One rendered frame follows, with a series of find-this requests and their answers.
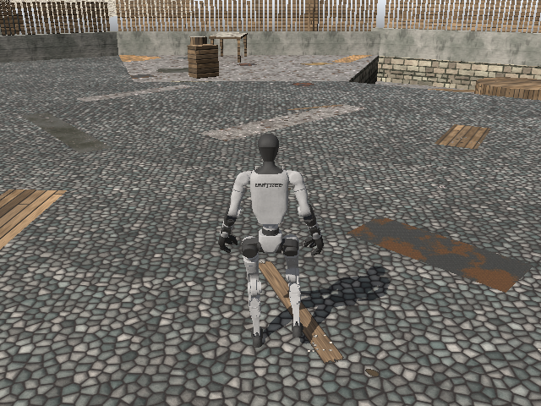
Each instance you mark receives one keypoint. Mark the robot right forearm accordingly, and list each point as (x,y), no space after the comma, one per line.
(312,224)

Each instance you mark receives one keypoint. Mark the right robot hand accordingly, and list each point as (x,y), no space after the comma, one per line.
(318,242)

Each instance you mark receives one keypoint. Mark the left robot hand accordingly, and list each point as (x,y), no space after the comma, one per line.
(227,240)

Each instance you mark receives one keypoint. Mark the robot left forearm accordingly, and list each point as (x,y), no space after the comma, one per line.
(227,224)

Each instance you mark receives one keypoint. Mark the humanoid robot head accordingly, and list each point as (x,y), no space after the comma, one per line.
(268,146)

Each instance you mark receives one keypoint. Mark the right robot thigh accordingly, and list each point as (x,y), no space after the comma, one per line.
(290,248)

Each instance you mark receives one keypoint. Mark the robot left upper arm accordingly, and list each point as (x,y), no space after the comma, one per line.
(237,193)

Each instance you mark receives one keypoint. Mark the robot right upper arm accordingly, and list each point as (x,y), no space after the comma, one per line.
(300,191)

